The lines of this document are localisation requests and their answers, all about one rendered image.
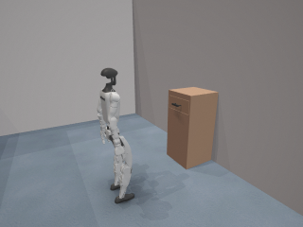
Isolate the right robot forearm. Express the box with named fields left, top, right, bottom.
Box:
left=109, top=117, right=121, bottom=147

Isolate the cabinet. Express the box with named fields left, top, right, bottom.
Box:
left=167, top=87, right=219, bottom=169

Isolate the robot left hand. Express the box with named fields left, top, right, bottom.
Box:
left=100, top=130, right=110, bottom=144

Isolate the left robot forearm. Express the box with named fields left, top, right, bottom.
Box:
left=98, top=112, right=106, bottom=131

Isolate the robot right upper arm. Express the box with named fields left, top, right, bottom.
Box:
left=107, top=92, right=120, bottom=124

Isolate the robot right thigh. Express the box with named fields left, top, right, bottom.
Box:
left=112, top=135, right=133, bottom=173

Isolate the robot right hand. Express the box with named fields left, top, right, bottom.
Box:
left=114, top=145, right=126, bottom=163

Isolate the robot head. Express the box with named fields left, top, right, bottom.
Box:
left=100, top=68, right=118, bottom=93

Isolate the drawer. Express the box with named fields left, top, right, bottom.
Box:
left=169, top=95, right=189, bottom=114

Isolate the robot left upper arm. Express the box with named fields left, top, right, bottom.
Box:
left=97, top=88, right=103, bottom=114

